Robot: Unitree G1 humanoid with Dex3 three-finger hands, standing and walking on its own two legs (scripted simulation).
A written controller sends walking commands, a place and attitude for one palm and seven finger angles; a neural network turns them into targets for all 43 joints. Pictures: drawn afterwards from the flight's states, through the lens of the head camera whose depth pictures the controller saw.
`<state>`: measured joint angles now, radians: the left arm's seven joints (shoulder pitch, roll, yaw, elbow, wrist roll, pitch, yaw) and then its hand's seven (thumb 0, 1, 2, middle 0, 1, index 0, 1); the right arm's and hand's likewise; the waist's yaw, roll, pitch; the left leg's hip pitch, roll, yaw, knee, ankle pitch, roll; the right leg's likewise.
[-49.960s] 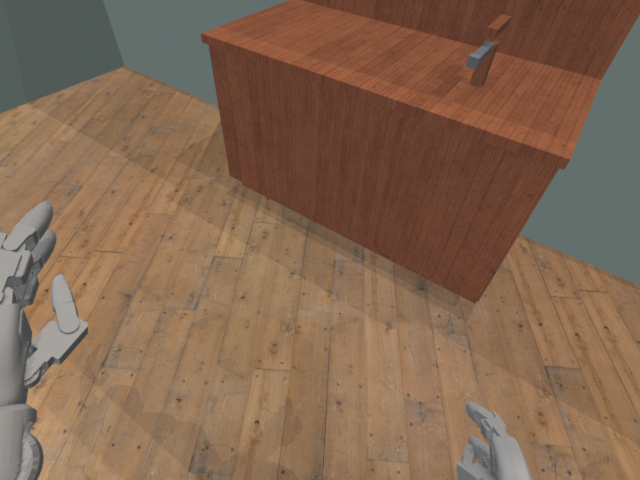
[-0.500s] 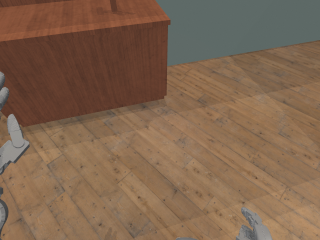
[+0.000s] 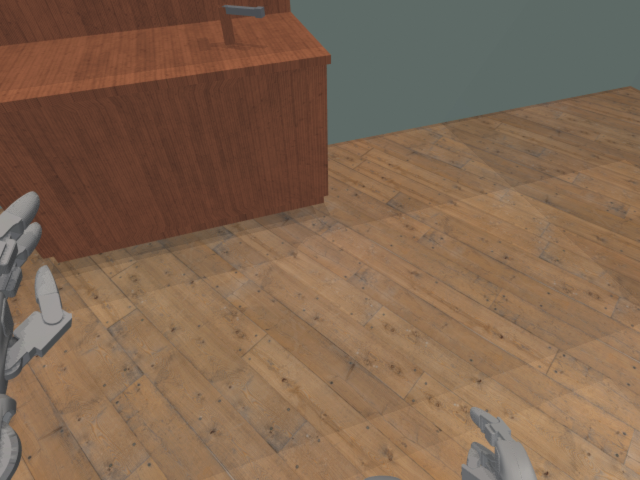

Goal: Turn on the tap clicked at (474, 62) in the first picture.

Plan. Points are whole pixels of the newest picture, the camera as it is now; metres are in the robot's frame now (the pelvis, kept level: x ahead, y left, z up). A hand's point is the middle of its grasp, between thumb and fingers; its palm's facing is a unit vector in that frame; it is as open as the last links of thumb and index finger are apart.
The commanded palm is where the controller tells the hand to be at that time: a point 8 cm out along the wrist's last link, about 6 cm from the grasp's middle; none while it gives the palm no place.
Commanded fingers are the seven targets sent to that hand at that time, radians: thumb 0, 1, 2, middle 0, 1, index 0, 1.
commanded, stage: bring the hand home and regain balance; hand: left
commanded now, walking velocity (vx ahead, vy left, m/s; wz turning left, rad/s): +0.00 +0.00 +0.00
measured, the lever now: (259, 12) +1.52 +0.21 +0.09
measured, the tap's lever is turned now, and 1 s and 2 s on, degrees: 53 53 53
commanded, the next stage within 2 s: none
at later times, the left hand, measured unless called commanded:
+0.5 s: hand out of the picture +0.11 +0.24 +0.21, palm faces +0.37 -0.85 -0.38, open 7.4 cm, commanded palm +0.02 +0.31 +0.20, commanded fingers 0.00 0.90 0.90 -0.20 -0.30 -0.20 -0.30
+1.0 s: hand out of the picture +0.00 +0.32 +0.20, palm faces +0.44 -0.78 -0.43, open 7.4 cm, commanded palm -0.05 +0.36 +0.20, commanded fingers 0.00 0.90 0.90 -0.20 -0.30 -0.20 -0.30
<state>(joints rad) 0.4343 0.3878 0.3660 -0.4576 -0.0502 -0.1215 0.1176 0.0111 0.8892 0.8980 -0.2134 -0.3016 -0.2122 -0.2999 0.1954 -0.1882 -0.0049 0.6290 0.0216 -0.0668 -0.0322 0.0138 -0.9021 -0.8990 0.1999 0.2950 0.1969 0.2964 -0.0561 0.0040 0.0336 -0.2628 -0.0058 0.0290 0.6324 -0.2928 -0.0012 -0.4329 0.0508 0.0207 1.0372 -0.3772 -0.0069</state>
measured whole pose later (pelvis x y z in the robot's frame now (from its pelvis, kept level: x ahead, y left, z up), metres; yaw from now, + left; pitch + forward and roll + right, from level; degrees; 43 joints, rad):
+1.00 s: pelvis -0.20 +0.07 +0.00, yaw +3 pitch -4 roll +0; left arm 0.44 0.39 0.36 -0.48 -0.05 -0.15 0.13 0.01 0.89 0.90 -0.21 -0.30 -0.21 -0.30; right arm 0.18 -0.17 0.01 0.63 0.02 -0.10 -0.04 0.01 -0.90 -0.90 0.20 0.30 0.20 0.30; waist -0.01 0.04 0.04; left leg -0.33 0.01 -0.02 0.70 -0.35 0.01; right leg -0.32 0.04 -0.02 0.59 -0.19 -0.04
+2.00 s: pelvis -0.16 +0.12 +0.02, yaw +3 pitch +0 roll -1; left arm 0.45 0.34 0.29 -0.45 -0.06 -0.12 0.16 0.01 0.89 0.90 -0.21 -0.30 -0.21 -0.30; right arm 0.15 -0.19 0.02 0.62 0.01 -0.04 -0.07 0.01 -0.90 -0.90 0.20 0.30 0.20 0.30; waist 0.02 0.02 0.02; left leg -0.18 -0.02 0.02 0.46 -0.28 0.04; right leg -0.19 0.01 0.04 0.41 -0.21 0.02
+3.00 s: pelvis -0.21 +0.12 +0.02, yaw +1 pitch -2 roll -1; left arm 0.34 0.31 0.29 -0.30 0.00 -0.21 0.10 0.01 0.89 0.90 -0.21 -0.30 -0.21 -0.30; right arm 0.24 -0.19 0.04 0.55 -0.01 -0.13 -0.02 0.02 -0.90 -0.90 0.20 0.30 0.20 0.30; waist 0.04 -0.01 0.01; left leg -0.21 -0.01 0.06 0.43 -0.20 0.04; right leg -0.23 0.02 0.08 0.37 -0.13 0.02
